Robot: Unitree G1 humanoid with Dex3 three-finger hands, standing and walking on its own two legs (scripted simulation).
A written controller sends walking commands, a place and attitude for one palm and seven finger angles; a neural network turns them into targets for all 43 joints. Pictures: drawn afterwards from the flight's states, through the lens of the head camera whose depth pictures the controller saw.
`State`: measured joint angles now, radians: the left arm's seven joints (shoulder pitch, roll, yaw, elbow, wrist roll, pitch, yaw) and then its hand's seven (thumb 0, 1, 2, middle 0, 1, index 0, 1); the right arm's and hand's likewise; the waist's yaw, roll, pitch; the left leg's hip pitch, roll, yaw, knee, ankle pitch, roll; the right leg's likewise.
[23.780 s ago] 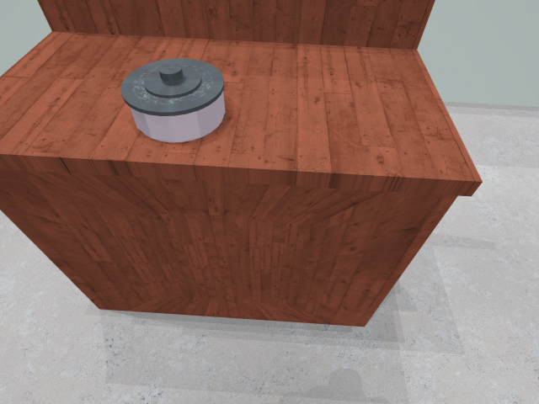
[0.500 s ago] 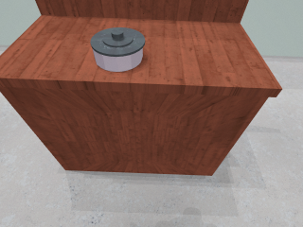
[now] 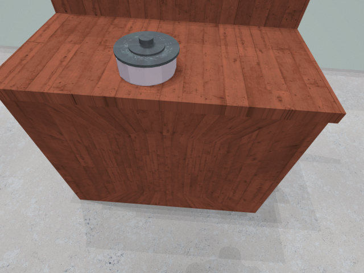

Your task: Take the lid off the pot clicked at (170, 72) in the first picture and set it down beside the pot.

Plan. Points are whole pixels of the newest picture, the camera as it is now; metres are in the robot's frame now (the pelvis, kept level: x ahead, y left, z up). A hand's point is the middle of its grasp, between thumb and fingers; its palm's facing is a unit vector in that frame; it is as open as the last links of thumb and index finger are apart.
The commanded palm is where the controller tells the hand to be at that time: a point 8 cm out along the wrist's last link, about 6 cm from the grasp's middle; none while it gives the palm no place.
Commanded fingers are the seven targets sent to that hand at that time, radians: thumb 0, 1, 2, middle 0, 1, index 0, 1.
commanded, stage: look again from close up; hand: left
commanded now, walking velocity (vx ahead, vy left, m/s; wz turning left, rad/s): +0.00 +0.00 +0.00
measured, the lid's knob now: (146, 39) +0.68 +0.16 +0.16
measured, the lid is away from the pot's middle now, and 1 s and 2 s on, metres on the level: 0.01 0.01 0.01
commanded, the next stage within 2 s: shuffle to correct the standing spot in 0.46 s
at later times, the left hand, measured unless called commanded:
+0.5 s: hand out of the picture -0.01 +0.15 -0.18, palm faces +0.02 -0.99 -0.14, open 7.3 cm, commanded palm none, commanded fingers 0.00 0.90 0.90 -0.20 -0.30 -0.20 -0.30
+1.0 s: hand out of the picture -0.01 +0.17 -0.19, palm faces +0.09 -0.99 -0.09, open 7.3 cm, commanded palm none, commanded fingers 0.00 0.90 0.90 -0.20 -0.30 -0.20 -0.30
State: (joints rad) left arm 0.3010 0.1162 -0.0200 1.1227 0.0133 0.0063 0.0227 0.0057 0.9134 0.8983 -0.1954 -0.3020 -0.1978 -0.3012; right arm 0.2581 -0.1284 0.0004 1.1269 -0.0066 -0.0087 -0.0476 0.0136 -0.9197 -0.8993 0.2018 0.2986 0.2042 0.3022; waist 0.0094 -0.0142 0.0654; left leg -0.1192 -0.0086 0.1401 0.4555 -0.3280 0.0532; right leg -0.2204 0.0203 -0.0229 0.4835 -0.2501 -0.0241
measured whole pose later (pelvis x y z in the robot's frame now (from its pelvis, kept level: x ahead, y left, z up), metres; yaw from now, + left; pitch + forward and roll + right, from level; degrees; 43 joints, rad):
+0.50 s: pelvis +0.01 +0.00 +0.00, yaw +0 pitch +0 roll +0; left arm 0.29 0.12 -0.01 1.15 0.01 -0.01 0.04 0.01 0.92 0.90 -0.19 -0.30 -0.20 -0.30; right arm 0.29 -0.09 0.00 1.18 -0.01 -0.02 -0.06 0.01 -0.91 -0.90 0.20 0.30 0.20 0.30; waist 0.00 -0.01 0.06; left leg -0.09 -0.01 0.13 0.42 -0.33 0.05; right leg -0.20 0.02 -0.03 0.47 -0.26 -0.03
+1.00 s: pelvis +0.07 +0.02 -0.01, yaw +0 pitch +1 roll -1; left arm 0.40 0.12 0.05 1.14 0.03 -0.03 0.02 0.00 0.91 0.90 -0.20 -0.30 -0.20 -0.30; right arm 0.26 -0.12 -0.03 1.09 -0.01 -0.04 -0.03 0.01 -0.91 -0.90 0.20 0.30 0.20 0.30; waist 0.03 -0.07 0.07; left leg -0.31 0.02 0.03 0.69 -0.44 0.03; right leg -0.18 0.00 -0.01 0.56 -0.39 -0.01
